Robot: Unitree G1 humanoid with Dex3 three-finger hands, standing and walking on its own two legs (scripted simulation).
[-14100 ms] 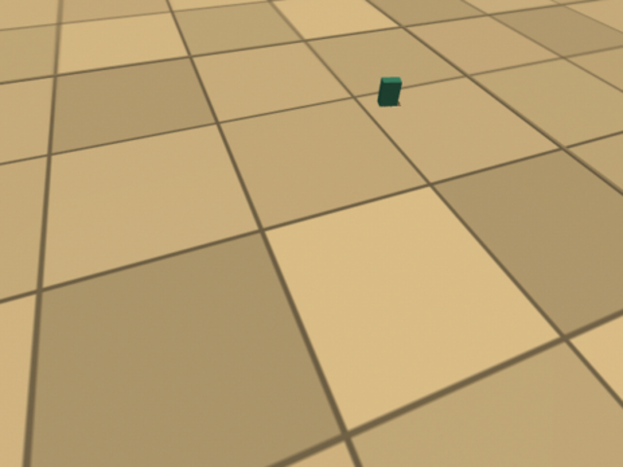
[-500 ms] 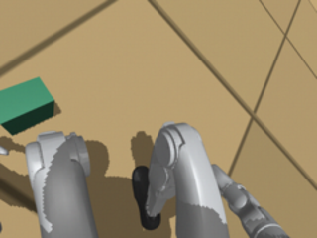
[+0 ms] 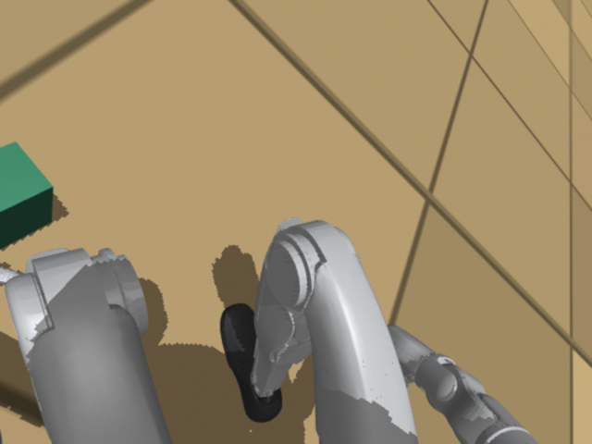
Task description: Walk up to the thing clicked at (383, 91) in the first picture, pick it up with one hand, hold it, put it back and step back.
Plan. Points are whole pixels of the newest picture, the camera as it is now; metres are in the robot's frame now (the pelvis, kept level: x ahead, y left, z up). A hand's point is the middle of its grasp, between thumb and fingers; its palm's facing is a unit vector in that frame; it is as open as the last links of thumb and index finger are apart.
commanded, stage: rest palm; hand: left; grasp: from the side
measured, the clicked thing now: out of the picture +0.42 +0.26 -0.20
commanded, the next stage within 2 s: close in 0.06 s
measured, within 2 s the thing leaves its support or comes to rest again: leaves its support in 1.74 s
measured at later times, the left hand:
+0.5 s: hand out of the picture +0.40 +0.27 -0.16, palm faces +0.27 -0.96 +0.00, open 14.0 cm
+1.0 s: hand out of the picture +0.40 +0.27 -0.17, palm faces +0.31 -0.95 +0.00, open 10.5 cm
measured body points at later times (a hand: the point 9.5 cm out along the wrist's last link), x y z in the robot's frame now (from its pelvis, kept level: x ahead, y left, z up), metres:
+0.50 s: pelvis +0.00 +0.00 +0.00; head +0.20 +0.19 +0.34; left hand +0.38 +0.32 -0.16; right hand +0.19 -0.23 -0.03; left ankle +0.09 +0.13 -0.24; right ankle +0.14 -0.12 -0.24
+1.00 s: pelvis +0.00 +0.01 +0.00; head +0.21 +0.20 +0.34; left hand +0.38 +0.32 -0.17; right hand +0.18 -0.23 -0.03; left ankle +0.09 +0.13 -0.24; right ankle +0.14 -0.12 -0.24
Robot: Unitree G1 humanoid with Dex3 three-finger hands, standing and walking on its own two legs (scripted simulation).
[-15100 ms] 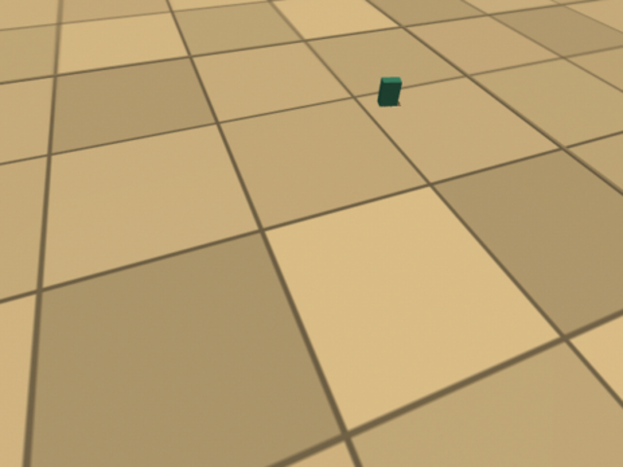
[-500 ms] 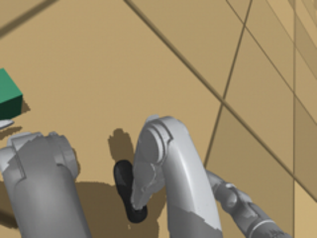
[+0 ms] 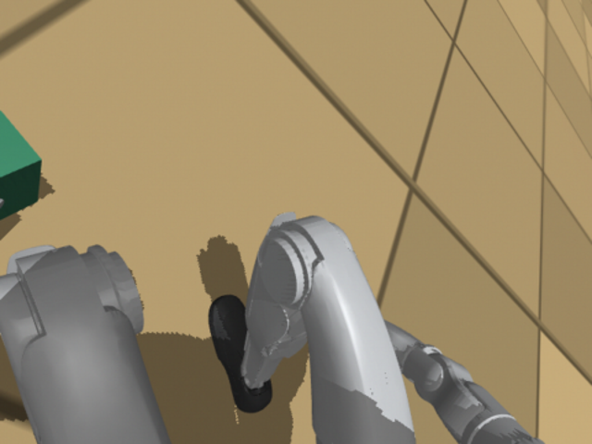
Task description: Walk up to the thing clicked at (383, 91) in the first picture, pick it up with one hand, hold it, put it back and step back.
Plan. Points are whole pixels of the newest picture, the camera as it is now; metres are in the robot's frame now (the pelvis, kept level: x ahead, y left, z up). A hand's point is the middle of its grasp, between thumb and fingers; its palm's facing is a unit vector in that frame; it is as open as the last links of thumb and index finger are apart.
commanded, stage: close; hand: left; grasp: from the side
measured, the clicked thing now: out of the picture +0.43 +0.25 -0.20
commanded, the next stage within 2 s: settle in 0.74 s
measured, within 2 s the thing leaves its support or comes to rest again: leaves its support in 0.74 s
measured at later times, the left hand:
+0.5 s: hand out of the picture +0.40 +0.28 -0.16, palm faces +0.36 -0.93 +0.01, open 9.9 cm
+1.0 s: hand out of the picture +0.40 +0.28 -0.16, palm faces +0.35 -0.94 +0.02, open 10.1 cm
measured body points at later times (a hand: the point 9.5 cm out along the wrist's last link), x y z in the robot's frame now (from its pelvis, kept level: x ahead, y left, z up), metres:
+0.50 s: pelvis +0.00 +0.00 +0.00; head +0.21 +0.20 +0.34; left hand +0.37 +0.33 -0.16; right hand +0.19 -0.23 -0.03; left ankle +0.08 +0.12 -0.25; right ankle +0.14 -0.12 -0.25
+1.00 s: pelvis +0.00 +0.00 +0.00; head +0.21 +0.20 +0.34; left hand +0.38 +0.32 -0.16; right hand +0.19 -0.23 -0.03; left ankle +0.08 +0.12 -0.25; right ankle +0.14 -0.12 -0.25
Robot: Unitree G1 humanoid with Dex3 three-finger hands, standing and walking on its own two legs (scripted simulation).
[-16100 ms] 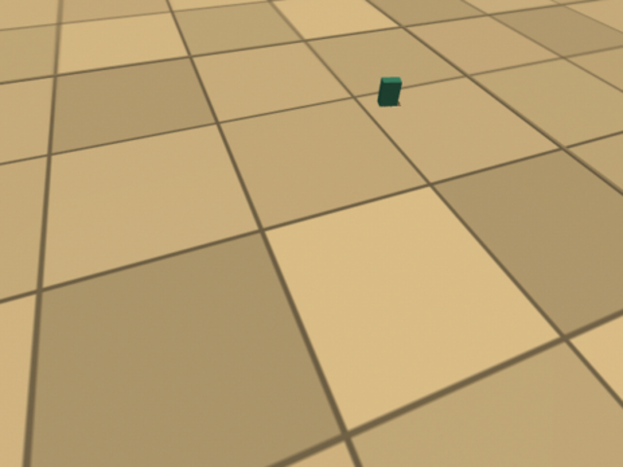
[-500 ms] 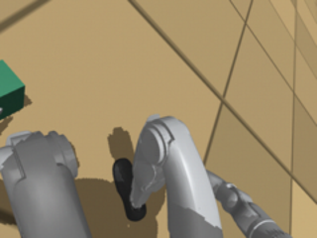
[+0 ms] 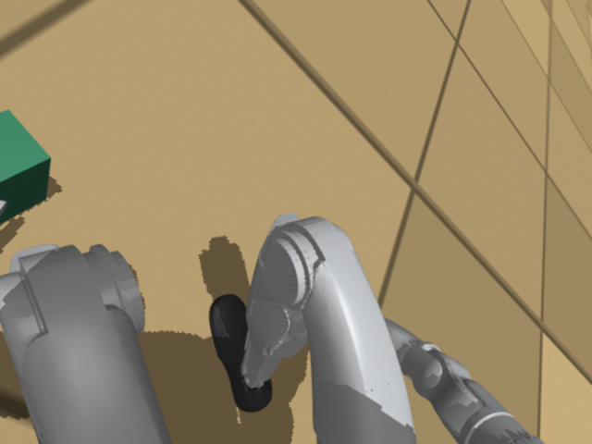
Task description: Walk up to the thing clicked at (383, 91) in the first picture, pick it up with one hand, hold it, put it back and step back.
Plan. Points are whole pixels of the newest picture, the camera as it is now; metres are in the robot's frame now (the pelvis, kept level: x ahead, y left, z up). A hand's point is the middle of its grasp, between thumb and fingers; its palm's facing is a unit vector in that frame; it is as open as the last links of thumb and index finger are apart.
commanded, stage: settle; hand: left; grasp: from the side
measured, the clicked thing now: out of the picture +0.43 +0.25 -0.20
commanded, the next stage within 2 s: lift in 1.70 s
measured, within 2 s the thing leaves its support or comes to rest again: neither
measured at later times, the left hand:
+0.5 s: hand out of the picture +0.39 +0.30 -0.07, palm faces +0.34 -0.94 -0.02, open 10.2 cm
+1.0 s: hand out of the picture +0.39 +0.29 +0.01, palm faces +0.31 -0.95 -0.06, open 10.3 cm
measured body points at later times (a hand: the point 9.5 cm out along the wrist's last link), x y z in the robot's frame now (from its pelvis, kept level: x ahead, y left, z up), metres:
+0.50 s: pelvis +0.01 -0.01 +0.02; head +0.18 +0.17 +0.39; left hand +0.36 +0.35 -0.07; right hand +0.21 -0.23 -0.03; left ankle +0.08 +0.13 -0.25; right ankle +0.14 -0.12 -0.25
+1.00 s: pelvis +0.02 -0.02 +0.05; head +0.21 +0.09 +0.45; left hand +0.37 +0.34 +0.02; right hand +0.22 -0.24 -0.06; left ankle +0.08 +0.13 -0.25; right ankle +0.14 -0.12 -0.25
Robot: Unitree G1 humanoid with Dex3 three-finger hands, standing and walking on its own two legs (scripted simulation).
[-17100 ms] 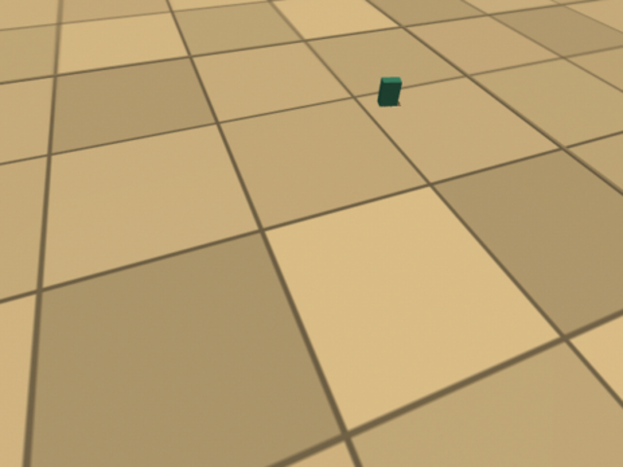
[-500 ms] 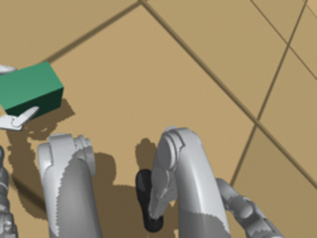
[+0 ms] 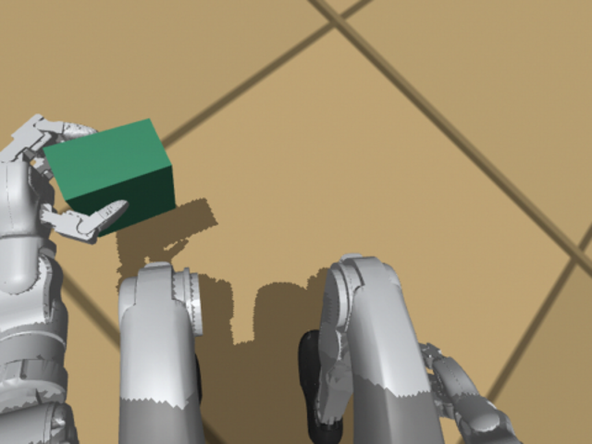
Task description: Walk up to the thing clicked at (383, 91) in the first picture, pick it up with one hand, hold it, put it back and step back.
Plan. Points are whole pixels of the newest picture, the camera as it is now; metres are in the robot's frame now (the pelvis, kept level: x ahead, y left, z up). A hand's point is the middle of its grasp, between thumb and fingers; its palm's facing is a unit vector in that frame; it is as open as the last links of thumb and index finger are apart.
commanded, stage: settle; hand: left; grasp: from the side
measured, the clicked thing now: (121, 183) +0.43 +0.22 -0.08
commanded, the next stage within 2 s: lift in 0.70 s
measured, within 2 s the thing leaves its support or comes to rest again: neither
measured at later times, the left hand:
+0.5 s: hand (69, 173) +0.40 +0.25 +0.01, palm faces +0.17 -0.98 -0.06, open 10.4 cm
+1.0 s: hand (63, 164) +0.40 +0.24 +0.03, palm faces +0.15 -0.99 -0.05, open 10.4 cm
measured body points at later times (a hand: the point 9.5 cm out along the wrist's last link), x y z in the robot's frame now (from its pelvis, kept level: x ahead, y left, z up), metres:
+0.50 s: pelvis +0.00 +0.00 +0.03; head +0.19 +0.06 +0.44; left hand +0.39 +0.30 +0.01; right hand +0.18 -0.25 -0.08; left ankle +0.08 +0.13 -0.30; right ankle +0.10 -0.12 -0.30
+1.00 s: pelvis +0.00 +0.00 +0.05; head +0.18 +0.05 +0.46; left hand +0.39 +0.30 +0.04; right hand +0.16 -0.26 -0.07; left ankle +0.08 +0.13 -0.30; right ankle +0.10 -0.12 -0.30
